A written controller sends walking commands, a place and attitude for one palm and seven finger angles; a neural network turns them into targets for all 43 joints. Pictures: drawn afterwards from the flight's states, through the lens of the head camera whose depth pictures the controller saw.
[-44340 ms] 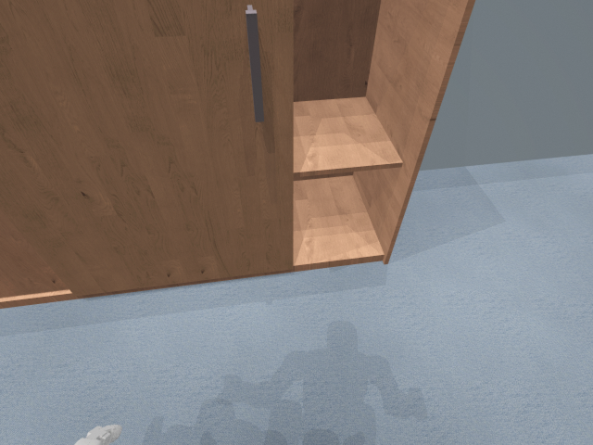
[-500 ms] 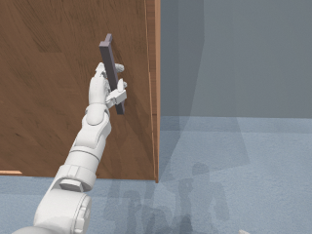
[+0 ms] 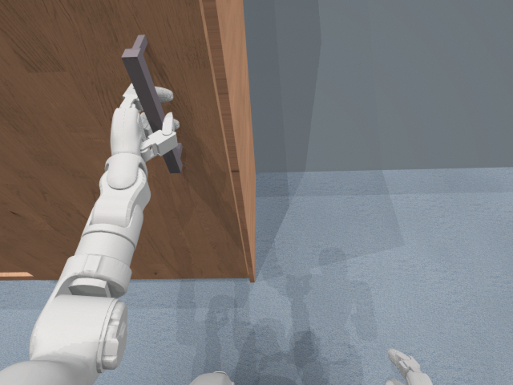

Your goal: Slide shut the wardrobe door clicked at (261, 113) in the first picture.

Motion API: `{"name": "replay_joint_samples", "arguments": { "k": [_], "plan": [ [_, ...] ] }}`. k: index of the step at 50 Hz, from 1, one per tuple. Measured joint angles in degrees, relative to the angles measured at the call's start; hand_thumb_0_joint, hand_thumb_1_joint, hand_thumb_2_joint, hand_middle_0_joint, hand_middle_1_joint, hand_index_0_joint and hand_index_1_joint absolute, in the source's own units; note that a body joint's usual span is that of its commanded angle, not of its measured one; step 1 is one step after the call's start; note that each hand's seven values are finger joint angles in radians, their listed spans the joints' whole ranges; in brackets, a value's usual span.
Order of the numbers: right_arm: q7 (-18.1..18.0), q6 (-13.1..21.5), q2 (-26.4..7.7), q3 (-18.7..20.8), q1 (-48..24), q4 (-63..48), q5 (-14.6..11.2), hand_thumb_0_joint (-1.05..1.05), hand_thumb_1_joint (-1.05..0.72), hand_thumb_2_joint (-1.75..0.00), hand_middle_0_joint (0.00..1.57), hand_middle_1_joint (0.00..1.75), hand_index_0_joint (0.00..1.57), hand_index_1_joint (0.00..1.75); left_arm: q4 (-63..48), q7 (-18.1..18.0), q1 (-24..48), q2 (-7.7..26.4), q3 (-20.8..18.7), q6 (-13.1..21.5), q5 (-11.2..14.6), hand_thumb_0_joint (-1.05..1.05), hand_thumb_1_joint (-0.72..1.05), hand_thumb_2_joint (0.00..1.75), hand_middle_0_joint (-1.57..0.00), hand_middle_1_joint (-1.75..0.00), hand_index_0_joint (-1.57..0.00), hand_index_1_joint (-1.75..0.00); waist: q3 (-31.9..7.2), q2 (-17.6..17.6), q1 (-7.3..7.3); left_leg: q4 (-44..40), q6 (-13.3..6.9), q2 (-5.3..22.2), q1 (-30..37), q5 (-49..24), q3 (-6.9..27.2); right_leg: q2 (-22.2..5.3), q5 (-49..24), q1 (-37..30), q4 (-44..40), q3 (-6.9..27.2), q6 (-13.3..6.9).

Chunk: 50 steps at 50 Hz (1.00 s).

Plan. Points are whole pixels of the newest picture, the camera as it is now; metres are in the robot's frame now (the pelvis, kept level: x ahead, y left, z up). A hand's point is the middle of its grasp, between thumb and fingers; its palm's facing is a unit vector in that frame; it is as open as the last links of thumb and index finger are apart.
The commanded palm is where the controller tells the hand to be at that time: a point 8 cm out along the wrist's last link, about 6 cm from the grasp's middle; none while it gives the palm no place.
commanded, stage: step sideways, sliding the door along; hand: left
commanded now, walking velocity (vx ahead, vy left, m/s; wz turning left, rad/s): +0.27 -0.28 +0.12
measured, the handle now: (160, 113) +0.50 +0.19 +0.14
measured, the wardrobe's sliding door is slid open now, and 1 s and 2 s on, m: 0.00 0.00 0.00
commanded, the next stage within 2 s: none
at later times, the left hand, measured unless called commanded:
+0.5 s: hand (178, 131) +0.45 +0.15 +0.14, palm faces +0.39 -0.92 -0.05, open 6.2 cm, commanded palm +0.43 +0.11 +0.14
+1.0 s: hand (184, 126) +0.47 +0.14 +0.14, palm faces +0.70 -0.71 -0.08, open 6.9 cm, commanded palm +0.43 +0.07 +0.14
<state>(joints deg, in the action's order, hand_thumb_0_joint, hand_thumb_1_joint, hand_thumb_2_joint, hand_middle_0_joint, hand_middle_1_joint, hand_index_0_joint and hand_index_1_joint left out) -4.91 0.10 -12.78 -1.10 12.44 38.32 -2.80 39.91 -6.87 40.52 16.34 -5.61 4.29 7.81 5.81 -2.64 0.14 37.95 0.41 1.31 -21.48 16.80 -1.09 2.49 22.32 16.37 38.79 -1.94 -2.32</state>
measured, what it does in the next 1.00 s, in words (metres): steps to the right: right foot, then left foot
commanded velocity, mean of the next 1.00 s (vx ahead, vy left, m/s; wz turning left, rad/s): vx -0.08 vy -0.13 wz -0.11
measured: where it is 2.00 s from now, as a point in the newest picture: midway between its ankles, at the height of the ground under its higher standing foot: (288, 336)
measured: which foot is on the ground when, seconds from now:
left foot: down 0.00-0.62, up 0.64-0.74, down 0.76-1.00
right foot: down 0.00-0.24, up 0.26-0.56, down 0.58-1.00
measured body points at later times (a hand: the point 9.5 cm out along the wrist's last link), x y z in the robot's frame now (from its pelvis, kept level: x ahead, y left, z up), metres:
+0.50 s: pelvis +0.06 -0.11 +0.00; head +0.17 -0.08 +0.43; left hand +0.43 +0.20 +0.14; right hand +0.28 -0.27 -0.12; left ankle +0.03 +0.09 -0.72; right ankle +0.17 -0.28 -0.68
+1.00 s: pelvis +0.18 -0.18 +0.00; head +0.30 -0.16 +0.43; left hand +0.43 +0.18 +0.14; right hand +0.43 -0.32 -0.12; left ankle +0.09 -0.02 -0.71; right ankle +0.19 -0.28 -0.72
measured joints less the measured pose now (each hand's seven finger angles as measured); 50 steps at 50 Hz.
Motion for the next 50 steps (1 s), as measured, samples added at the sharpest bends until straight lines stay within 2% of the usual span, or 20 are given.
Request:
{"name": "replay_joint_samples", "arguments": {
  "k": [2,4,8,11,12,14,16,18,24,29,30,31,33,35,37,39,42,44,48,50],
  "plan": [
    [0.0,-0.1,-0.3,0.0,0.6,0.4,-0.3,0.01,-0.9,-0.9,0.2,0.3,0.2,0.3,0.7,-0.5,0.4,-0.4,-0.2,-0.2,0.0,-0.02,0.72,0.84,-0.38,-1.34,-0.28,-1.39,0.6,-1.9,0.1,1.0,0.5,1.4,0.1,0.7,2.2,1.8,-0.6,-2.2,-2.5,-2.0,-1.9],
    [0.2,-0.3,-0.2,0.1,1.3,1.3,-0.7,0.01,-0.9,-0.9,0.2,0.3,0.2,0.3,1.0,-0.7,0.8,-1.1,0.0,-0.5,-0.3,-0.02,0.72,0.85,-0.36,-1.33,-0.27,-1.39,0.6,-2.3,0.02,5.1,-0.7,2.2,-1.3,1.9,2.8,2.7,-0.5,-4.0,-4.8,-3.9,-3.4],
    [0.6,0.2,0.3,0.7,1.8,3.0,-1.0,0.01,-0.9,-0.9,0.2,0.3,0.2,0.3,-0.1,-1.1,1.6,-2.6,1.7,0.7,-0.9,-0.01,0.74,0.86,-0.36,-1.34,-0.26,-1.4,2.5,1.9,-2.5,17.1,-1.9,0.0,-3.1,7.4,0.9,1.3,-0.8,-7.2,-7.6,-4.7,-4.6],
    [0.7,1.1,-0.7,1.5,1.5,1.5,-0.4,0.01,-0.9,-0.9,0.2,0.3,0.2,0.3,-4.1,-1.6,0.7,-3.7,2.7,2.0,-0.6,0.0,0.76,0.86,-0.38,-1.36,-0.23,-1.4,4.2,3.2,-3.48,6.6,-2.4,-0.4,0.0,0.7,-2.1,0.3,0.0,-7.1,-6.3,-5.5,-4.4],
    [0.7,1.3,-1.4,1.9,1.0,0.8,-0.2,0.01,-0.9,-0.9,0.2,0.3,0.2,0.3,-5.9,-1.8,0.1,-3.8,2.9,2.4,-0.7,-0.01,0.76,0.86,-0.39,-1.37,-0.22,-1.4,4.7,2.8,-3.76,0.7,-2.9,0.1,2.2,-4.6,-2.8,0.3,0.6,-5.4,-2.8,-5.8,-3.5],
    [1.1,1.4,-2.1,3.3,-1.4,-0.2,0.2,0.01,-0.9,-0.9,0.2,0.3,0.2,0.3,-9.3,-2.1,-0.3,-3.2,3.1,3.0,0.3,-0.01,0.76,0.86,-0.39,-1.38,-0.21,-1.4,6.9,2.4,-4.19,-2.0,-1.2,0.4,4.4,-0.9,-3.0,0.4,2.4,1.5,12.1,-2.9,0.0],
    [2.3,1.3,-2.1,4.0,-4.4,-0.6,0.3,0.01,-0.9,-0.9,0.2,0.3,0.2,0.29,-11.9,-2.1,0.2,-2.7,2.8,2.5,0.9,-0.01,0.77,0.86,-0.38,-1.38,-0.2,-1.39,10.3,2.2,-4.25,-1.1,0.3,0.6,5.3,1.2,-2.2,0.8,5.0,7.3,25.5,1.8,0.7],
    [3.0,1.1,-1.5,4.0,-6.6,-1.0,0.3,0.01,-0.91,-0.9,0.19,0.3,0.2,0.29,-14.6,-1.8,0.1,-2.5,2.1,1.2,0.9,-0.01,0.77,0.86,-0.37,-1.39,-0.19,-1.39,12.3,1.6,-4.37,-1.4,1.5,1.7,6.0,1.0,-0.8,-0.6,5.3,11.2,28.6,4.0,1.2],
    [4.3,1.9,1.8,2.9,-7.5,-3.2,-0.7,0.01,-0.9,-0.9,0.2,0.3,0.2,0.29,-18.7,-1.1,0.2,-2.5,1.3,-1.4,0.2,0.0,0.77,0.87,-0.37,-1.4,-0.19,-1.37,14.7,0.4,-7.22,-2.2,5.2,6.8,8.4,1.7,4.1,-6.5,-2.7,11.4,13.1,4.2,2.9],
    [4.9,3.0,3.3,1.7,-6.7,-4.3,-1.1,0.01,-0.9,-0.9,0.2,0.3,0.2,0.3,-18.9,-1.6,-1.8,-1.4,-1.3,-1.8,0.3,0.0,0.75,0.87,-0.41,-1.4,-0.16,-1.38,13.0,-0.8,-9.66,1.7,8.3,11.2,9.7,5.7,6.7,-5.5,-9.0,1.9,-0.6,0.8,4.1],
    [4.9,3.4,2.5,1.8,-7.5,-4.0,-1.1,0.01,-0.9,-0.9,0.2,0.3,0.2,0.3,-19.0,-2.2,-2.5,-1.7,-2.7,-1.6,0.1,-0.01,0.74,0.87,-0.41,-1.4,-0.14,-1.38,13.6,-3.0,-8.98,3.7,7.6,12.7,9.4,6.0,8.0,-4.2,-8.2,0.4,-1.0,-0.7,4.5],
    [4.8,3.7,1.7,2.2,-8.2,-3.5,-1.1,0.01,-0.9,-0.9,0.2,0.3,0.2,0.3,-19.0,-2.8,-3.2,-2.0,-3.8,-1.4,-0.2,-0.01,0.74,0.87,-0.42,-1.4,-0.13,-1.38,14.0,-4.8,-7.73,6.1,5.3,13.5,8.2,2.8,9.2,-3.5,-7.4,-0.8,-1.4,-2.4,4.5],
    [4.0,3.8,0.4,2.9,-9.5,-2.5,-1.1,0.01,-0.9,-0.9,0.2,0.3,0.2,0.3,-19.8,-3.5,-5.1,-2.1,-5.4,-1.7,-0.3,-0.02,0.73,0.87,-0.42,-1.39,-0.1,-1.39,13.8,-4.4,-5.66,13.3,2.6,10.1,4.5,6.9,9.5,-5.0,-6.2,-1.2,-1.5,-3.6,4.0],
    [2.6,4.0,-0.9,3.5,-9.8,-2.0,-1.1,0.01,-0.9,-0.9,0.2,0.3,0.2,0.3,-21.4,-4.3,-7.2,-2.7,-6.2,-1.9,-0.2,-0.02,0.73,0.87,-0.4,-1.36,-0.1,-1.39,12.8,-2.6,-4.82,16.7,1.0,5.7,2.1,11.6,7.0,-7.1,-6.0,-0.7,-2.4,-3.6,3.7],
    [1.3,5.0,-2.4,4.1,-9.3,-2.1,-0.9,0.01,-0.9,-0.9,0.2,0.3,0.2,0.3,-24.4,-5.4,-9.6,-3.6,-6.4,-2.4,-0.1,-0.02,0.73,0.88,-0.38,-1.35,-0.09,-1.39,11.4,-1.8,-4.25,8.1,0.0,3.2,2.8,7.9,3.5,-8.1,-6.7,0.4,-2.8,-3.7,3.5],
    [0.8,5.7,-3.9,5.2,-8.1,-2.7,-0.7,0.01,-0.9,-0.9,0.2,0.3,0.2,0.29,-27.6,-6.2,-11.7,-4.6,-5.7,-2.4,-0.2,-0.01,0.73,0.87,-0.37,-1.35,-0.09,-1.39,10.2,-2.7,-4.21,-1.9,0.2,3.7,5.6,-1.4,0.8,-7.5,-6.9,2.1,-0.2,-3.9,3.8],
    [1.9,6.1,-3.0,6.6,-7.1,-2.9,-0.9,0.01,-0.91,-0.9,0.19,0.3,0.2,0.29,-31.1,-6.2,-13.1,-4.6,-4.4,-2.2,-0.5,0.0,0.74,0.86,-0.34,-1.36,-0.11,-1.39,11.0,-0.4,-7.01,-3.1,2.6,3.9,7.5,1.9,-0.5,-5.9,-0.9,4.8,8.4,0.3,3.4],
    [2.8,7.2,-2.1,6.2,-6.3,-3.5,-0.9,0.01,-0.91,-0.9,0.19,0.3,0.2,0.29,-33.8,-6.5,-14.8,-4.7,-4.4,-2.8,-0.8,0.0,0.75,0.86,-0.33,-1.37,-0.1,-1.36,11.3,0.2,-8.17,-4.1,3.4,4.5,9.0,2.7,-0.9,-5.0,0.6,4.9,10.1,0.4,3.2],
    [4.6,9.3,-0.7,4.9,-5.3,-5.4,-1.0,0.01,-0.91,-0.9,0.19,0.3,0.2,0.29,-38.2,-7.5,-19.3,-5.3,-5.9,-2.4,-0.6,-0.01,0.74,0.88,-0.31,-1.38,-0.07,-1.35,11.7,-0.7,-9.48,-3.4,4.5,5.8,11.0,4.4,-2.0,-3.9,-4.8,0.9,1.4,-1.1,2.8],
    [5.1,9.9,-0.8,4.2,-5.7,-5.6,-1.0,0.01,-0.91,-0.9,0.19,0.3,0.2,0.29,-39.9,-8.1,-21.5,-6.6,-6.9,-2.0,-0.9,-0.01,0.73,0.88,-0.3,-1.39,-0.06,-1.36,12.3,-3.3,-8.89,0.1,4.2,7.7,10.5,5.3,-2.1,-2.6,-2.6,-2.8,-2.8,-2.6,1.6]
  ]
}}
